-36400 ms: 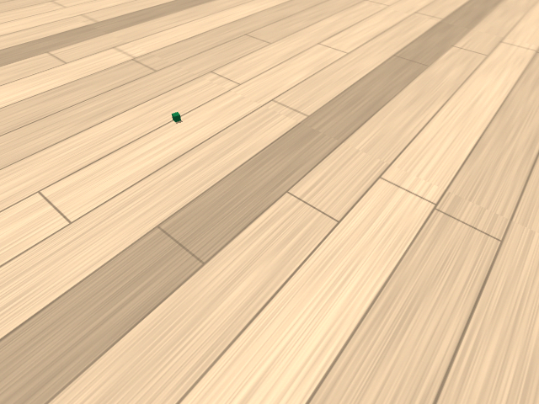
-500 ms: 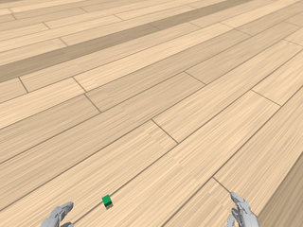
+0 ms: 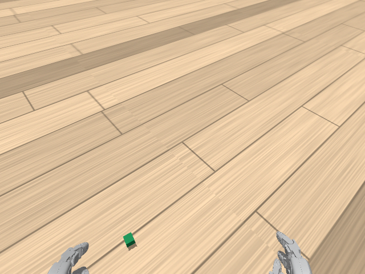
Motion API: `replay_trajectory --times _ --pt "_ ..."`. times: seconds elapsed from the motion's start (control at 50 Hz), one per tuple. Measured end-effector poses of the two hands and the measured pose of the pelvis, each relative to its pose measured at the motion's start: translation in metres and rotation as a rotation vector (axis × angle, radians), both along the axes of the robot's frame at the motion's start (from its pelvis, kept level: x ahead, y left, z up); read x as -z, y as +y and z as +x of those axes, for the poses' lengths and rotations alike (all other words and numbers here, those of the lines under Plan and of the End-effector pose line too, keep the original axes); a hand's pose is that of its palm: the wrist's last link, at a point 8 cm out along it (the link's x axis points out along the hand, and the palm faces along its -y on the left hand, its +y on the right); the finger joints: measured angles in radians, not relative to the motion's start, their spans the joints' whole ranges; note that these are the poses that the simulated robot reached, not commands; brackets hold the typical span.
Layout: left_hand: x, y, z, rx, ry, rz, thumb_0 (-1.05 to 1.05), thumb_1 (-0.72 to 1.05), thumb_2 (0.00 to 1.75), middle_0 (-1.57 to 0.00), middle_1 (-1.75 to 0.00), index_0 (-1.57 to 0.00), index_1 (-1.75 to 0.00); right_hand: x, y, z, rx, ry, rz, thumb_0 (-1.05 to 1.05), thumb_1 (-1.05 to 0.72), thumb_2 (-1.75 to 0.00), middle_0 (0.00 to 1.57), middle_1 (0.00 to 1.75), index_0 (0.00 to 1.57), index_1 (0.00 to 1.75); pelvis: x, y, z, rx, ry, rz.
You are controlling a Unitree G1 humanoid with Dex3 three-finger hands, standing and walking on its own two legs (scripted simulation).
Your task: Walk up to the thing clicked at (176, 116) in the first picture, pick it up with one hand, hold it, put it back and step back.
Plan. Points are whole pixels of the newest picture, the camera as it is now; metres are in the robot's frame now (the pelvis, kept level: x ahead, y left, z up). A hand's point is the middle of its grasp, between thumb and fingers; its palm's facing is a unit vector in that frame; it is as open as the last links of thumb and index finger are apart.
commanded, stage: stand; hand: left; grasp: from above
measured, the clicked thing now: (129, 239) +0.47 +0.23 -0.69
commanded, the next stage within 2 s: none
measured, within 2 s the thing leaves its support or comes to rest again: neither
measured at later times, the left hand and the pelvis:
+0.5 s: hand out of the picture +0.08 +0.24 -0.11, palm faces +0.02 -0.95 -0.32, open 7.4 cm; pelvis +0.00 +0.01 +0.04, yaw -1 degrees
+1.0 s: hand out of the picture +0.03 +0.25 -0.09, palm faces +0.02 -0.94 -0.34, open 7.4 cm; pelvis -0.02 +0.01 +0.07, yaw -1 degrees
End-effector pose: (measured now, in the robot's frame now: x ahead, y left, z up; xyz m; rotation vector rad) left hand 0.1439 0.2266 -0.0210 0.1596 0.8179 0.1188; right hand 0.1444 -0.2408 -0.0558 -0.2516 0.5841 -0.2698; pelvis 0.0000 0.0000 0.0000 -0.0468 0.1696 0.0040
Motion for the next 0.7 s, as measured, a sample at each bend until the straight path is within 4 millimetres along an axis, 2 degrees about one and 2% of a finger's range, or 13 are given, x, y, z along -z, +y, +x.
replay_trajectory --times 0.1,0.2,0.32,0.42,0.54,0.7 --pt "0.002 0.001 0.001 0.018 -0.010 0.025 0.02 0.90 0.90 -0.20 -0.30 -0.20 -0.30 0.002 -0.001 0.000 -0.021 0.022 -0.014 0.02 -0.90 -0.90 0.21 0.30 0.20 0.30 -0.001 0.000 -0.001 0.002 -0.019 0.005" --pt "0.028 0.022 0.001 0.038 0.021 0.122 0.01 0.90 0.90 -0.20 -0.30 -0.20 -0.30 0.021 -0.011 -0.012 -0.151 0.306 -0.033 0.01 -0.90 -0.90 0.21 0.30 0.20 0.30 -0.014 -0.001 -0.009 0.008 -0.108 0.039" --pt "0.042 0.044 -0.029 -0.004 0.152 0.153 0.01 0.90 0.90 -0.20 -0.30 -0.20 -0.30 0.020 -0.029 -0.039 -0.081 0.440 0.009 0.01 -0.90 -0.90 0.21 0.30 0.21 0.30 -0.027 -0.001 -0.008 0.011 -0.151 0.055" --pt "0.049 0.054 -0.056 -0.039 0.261 0.146 0.01 0.90 0.90 -0.20 -0.30 -0.20 -0.30 0.016 -0.036 -0.060 -0.022 0.514 0.015 0.01 -0.90 -0.90 0.21 0.30 0.20 0.30 -0.037 0.003 -0.003 0.014 -0.177 0.049" --pt "0.052 0.056 -0.079 -0.062 0.344 0.121 0.01 0.90 0.90 -0.20 -0.30 -0.20 -0.30 0.013 -0.031 -0.077 0.019 0.575 0.032 0.01 -0.90 -0.90 0.21 0.30 0.20 0.30 -0.048 0.008 -0.002 0.014 -0.209 0.044" --pt "0.048 0.058 -0.095 -0.077 0.398 0.104 0.01 0.90 0.90 -0.20 -0.30 -0.20 -0.30 0.009 -0.018 -0.091 0.035 0.613 0.060 0.01 -0.90 -0.90 0.21 0.30 0.20 0.30 -0.059 0.014 -0.006 0.015 -0.239 0.042"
